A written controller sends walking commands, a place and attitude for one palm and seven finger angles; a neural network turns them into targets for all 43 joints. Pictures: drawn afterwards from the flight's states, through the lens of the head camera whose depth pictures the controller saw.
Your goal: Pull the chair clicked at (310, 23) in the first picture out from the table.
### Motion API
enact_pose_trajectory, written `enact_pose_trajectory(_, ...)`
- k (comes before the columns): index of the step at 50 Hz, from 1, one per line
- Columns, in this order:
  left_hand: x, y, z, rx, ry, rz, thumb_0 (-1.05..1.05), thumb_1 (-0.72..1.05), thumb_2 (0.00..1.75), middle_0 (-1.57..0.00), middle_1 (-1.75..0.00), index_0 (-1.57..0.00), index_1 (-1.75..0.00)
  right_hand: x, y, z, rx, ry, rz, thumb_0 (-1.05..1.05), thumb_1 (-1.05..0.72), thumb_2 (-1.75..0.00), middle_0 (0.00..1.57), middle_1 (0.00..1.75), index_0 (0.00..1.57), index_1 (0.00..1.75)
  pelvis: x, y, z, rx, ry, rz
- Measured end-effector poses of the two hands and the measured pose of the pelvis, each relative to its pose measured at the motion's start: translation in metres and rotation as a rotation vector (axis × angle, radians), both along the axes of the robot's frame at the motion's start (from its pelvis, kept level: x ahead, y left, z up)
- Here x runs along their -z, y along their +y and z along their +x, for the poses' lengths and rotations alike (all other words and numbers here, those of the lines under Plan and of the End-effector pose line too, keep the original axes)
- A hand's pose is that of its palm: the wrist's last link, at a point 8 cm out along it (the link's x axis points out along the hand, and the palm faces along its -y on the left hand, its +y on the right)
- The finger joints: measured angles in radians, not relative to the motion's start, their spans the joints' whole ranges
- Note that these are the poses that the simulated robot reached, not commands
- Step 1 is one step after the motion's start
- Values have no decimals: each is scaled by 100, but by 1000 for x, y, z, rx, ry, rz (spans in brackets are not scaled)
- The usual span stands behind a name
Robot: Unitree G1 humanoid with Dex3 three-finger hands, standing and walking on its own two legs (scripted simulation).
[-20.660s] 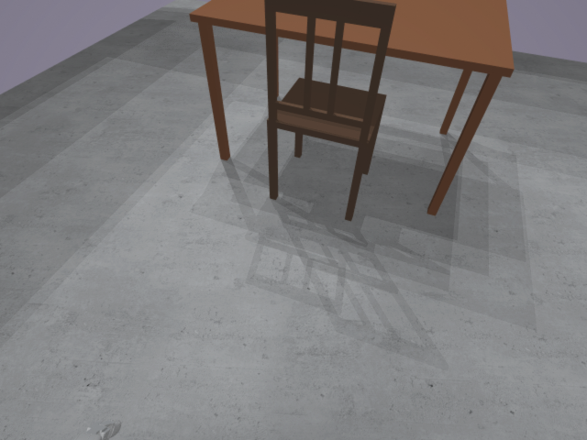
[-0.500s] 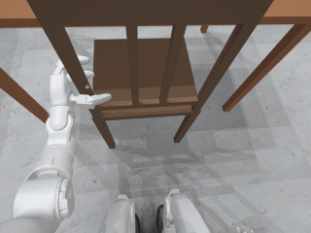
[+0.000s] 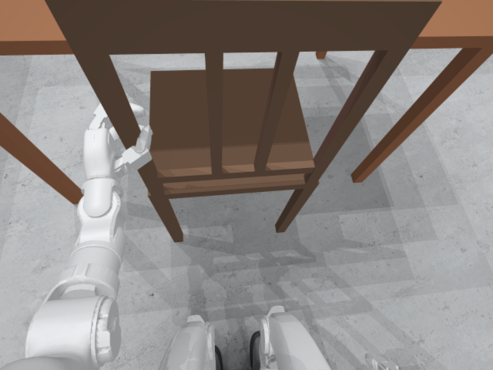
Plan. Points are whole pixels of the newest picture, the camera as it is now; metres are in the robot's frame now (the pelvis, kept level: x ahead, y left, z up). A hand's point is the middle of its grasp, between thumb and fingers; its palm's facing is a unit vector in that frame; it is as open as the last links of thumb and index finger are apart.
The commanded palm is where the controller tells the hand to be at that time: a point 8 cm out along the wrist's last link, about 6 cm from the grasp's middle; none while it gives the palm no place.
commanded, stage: hook a spindle and tug to test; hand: left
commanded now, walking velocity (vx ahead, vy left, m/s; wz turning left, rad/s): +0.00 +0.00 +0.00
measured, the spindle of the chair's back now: (215, 126) +0.50 +0.04 +0.02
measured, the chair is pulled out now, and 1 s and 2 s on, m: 0.00 0.03 0.14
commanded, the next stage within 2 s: step backward, pulling the chair out in 0.42 s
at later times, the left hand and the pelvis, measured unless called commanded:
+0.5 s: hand (143, 165) +0.43 +0.15 +0.02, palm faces +0.09 -1.00 +0.00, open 5.9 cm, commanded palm +0.40 +0.19 +0.02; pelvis +0.02 +0.00 +0.01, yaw +0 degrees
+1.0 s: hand (143, 166) +0.42 +0.14 +0.03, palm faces +0.01 -0.99 -0.13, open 5.9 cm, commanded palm +0.39 +0.19 +0.04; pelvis +0.04 +0.01 +0.10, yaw +0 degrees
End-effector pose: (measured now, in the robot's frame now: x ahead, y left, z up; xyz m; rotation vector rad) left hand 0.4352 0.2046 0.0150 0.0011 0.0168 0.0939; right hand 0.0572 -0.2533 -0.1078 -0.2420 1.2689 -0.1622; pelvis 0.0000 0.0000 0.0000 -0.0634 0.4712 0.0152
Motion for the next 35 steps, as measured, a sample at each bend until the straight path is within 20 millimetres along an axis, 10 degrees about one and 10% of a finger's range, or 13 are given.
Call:
enact_pose_trajectory(27, -1, -5, -33, 2, 13, -1, 1, 65, 71, -37, -141, -39, -142, -7, 3, 58, -46, -104, 26, 0, -91, -90, 20, 30, 21, 30, -10, -3, 20, -4, -12, 9)
enact_pose_trajectory(35, -26, -8, -32, -33, 321, 87, 8, 63, 73, -33, -123, -40, -144, -55, 13, 61, 74, -85, 10, 0, -91, -90, 20, 30, 21, 30, -64, 2, 31, -2, -149, 39)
